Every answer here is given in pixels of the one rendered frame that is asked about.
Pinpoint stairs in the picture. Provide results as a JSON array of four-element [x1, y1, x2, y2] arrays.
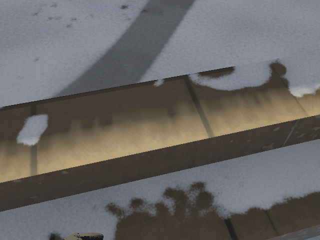
[[0, 114, 320, 240]]

